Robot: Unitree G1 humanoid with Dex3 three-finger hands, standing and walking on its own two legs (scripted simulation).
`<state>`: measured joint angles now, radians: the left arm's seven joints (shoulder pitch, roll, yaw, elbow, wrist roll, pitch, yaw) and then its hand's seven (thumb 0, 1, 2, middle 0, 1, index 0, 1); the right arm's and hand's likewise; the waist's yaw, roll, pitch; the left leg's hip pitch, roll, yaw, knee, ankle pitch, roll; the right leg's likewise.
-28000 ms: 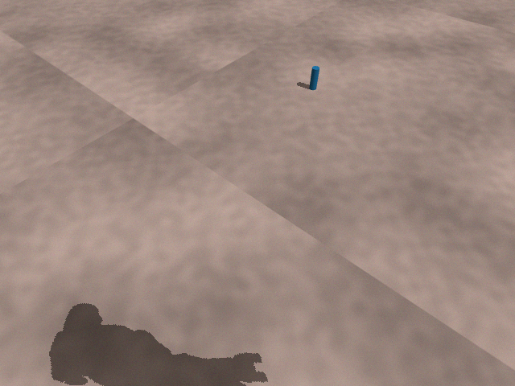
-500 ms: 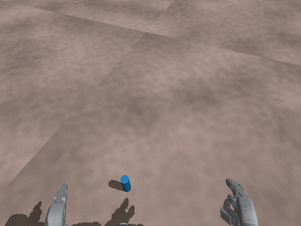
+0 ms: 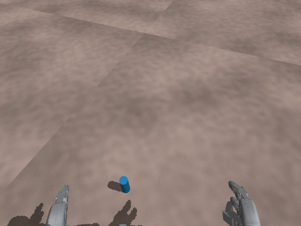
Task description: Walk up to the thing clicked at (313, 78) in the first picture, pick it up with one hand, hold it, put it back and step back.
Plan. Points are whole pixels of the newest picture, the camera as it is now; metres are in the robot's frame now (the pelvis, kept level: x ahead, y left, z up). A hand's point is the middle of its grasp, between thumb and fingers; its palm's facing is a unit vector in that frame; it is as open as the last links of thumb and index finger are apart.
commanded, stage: home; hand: left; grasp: from the side
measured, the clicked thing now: (124, 184) +0.45 +0.15 -0.65
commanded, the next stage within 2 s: stand in 0.68 s
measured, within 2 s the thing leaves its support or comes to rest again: neither
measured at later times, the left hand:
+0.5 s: hand (81, 219) +0.17 +0.19 -0.06, palm faces +0.11 -0.95 -0.28, open 17.2 cm
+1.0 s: hand (81, 217) +0.17 +0.19 -0.06, palm faces +0.11 -0.95 -0.28, open 14.9 cm
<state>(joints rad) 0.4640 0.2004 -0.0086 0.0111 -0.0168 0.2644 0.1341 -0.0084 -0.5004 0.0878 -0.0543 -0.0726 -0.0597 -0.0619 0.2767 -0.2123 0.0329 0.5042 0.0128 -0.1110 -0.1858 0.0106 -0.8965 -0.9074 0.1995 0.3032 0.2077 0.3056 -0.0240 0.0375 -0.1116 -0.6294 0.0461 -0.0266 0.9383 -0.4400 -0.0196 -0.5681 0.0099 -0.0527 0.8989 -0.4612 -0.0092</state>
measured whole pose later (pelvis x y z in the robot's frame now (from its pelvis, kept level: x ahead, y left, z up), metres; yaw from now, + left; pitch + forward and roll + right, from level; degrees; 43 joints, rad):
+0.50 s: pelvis +0.00 +0.00 +0.00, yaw +0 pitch +7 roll -2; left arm 0.46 0.20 -0.01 0.02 -0.01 0.25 0.13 -0.01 -0.49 0.09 -0.05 -0.07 -0.06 -0.06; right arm 0.28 -0.20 0.04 0.51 0.01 -0.12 -0.19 0.01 -0.90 -0.91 0.20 0.30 0.21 0.31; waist -0.02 0.04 -0.11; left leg -0.63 0.04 -0.02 0.93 -0.44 -0.02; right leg -0.57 0.01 -0.05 0.89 -0.46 -0.01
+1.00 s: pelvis +0.01 +0.01 +0.00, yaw +0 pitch +8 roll -2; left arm 0.46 0.20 -0.01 0.02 -0.01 0.26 0.13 -0.01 -0.20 0.39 -0.15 -0.22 -0.16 -0.21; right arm 0.27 -0.20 0.04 0.51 0.01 -0.12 -0.19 0.01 -0.90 -0.90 0.20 0.30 0.21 0.31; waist -0.02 0.04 -0.11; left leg -0.62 0.04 -0.02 0.93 -0.45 -0.01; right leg -0.56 0.01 -0.05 0.89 -0.46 0.00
